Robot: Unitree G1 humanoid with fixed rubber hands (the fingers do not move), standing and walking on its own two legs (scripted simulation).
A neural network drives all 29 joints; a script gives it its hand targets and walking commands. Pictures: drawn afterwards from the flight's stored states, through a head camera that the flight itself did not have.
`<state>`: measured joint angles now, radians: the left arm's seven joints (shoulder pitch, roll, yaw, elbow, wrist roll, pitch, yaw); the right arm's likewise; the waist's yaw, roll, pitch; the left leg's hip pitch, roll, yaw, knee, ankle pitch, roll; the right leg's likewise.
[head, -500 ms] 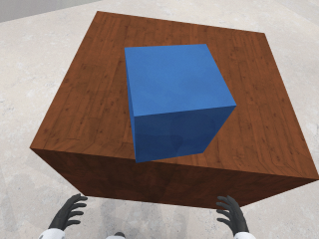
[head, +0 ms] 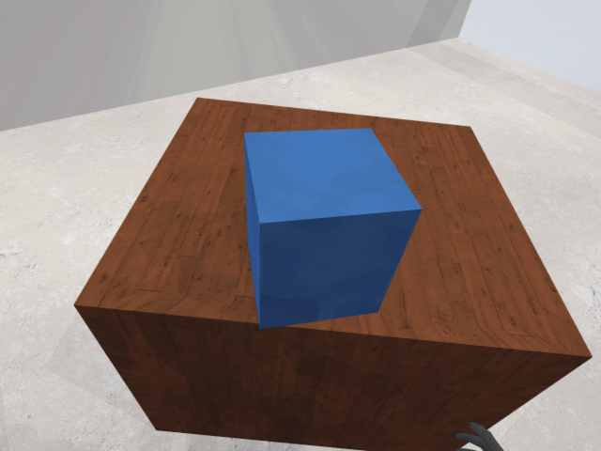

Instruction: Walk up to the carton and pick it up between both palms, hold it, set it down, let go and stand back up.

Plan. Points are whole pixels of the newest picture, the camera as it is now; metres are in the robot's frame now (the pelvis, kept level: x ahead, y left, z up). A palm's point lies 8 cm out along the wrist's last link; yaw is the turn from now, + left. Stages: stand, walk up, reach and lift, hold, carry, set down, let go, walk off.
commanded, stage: stand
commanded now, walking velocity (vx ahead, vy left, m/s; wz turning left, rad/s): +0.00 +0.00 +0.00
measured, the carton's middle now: (315, 228) +0.44 +0.02 +0.05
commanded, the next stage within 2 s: none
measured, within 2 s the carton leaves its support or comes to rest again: neither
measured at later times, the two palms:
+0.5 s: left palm out of the picture -0.01 +0.30 -0.13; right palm out of the picture +0.09 -0.26 -0.11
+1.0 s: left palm out of the picture -0.02 +0.30 -0.13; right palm out of the picture +0.08 -0.26 -0.11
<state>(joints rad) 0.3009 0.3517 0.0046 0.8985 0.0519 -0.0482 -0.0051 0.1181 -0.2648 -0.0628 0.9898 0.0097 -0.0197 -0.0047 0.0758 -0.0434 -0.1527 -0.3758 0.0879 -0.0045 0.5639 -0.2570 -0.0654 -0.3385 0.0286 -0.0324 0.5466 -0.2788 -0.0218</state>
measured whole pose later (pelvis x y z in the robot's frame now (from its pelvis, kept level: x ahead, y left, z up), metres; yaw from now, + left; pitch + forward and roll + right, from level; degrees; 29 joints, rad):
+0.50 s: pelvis -0.02 +0.00 +0.00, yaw +0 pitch +2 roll -1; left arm 0.30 0.35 0.00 1.03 0.05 -0.05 0.00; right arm 0.13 -0.26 -0.05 1.12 0.01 -0.01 0.00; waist 0.08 -0.02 -0.15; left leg -0.38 0.09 0.00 0.56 -0.23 -0.07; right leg -0.34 0.03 -0.03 0.54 -0.25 -0.02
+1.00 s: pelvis -0.02 +0.00 +0.00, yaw +0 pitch +2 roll -1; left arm 0.30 0.35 0.00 1.07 0.05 -0.06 0.00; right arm 0.13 -0.26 -0.04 1.13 0.01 -0.01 0.00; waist 0.08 -0.01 -0.15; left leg -0.38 0.09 0.00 0.56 -0.23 -0.06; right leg -0.33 0.03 -0.03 0.54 -0.24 -0.02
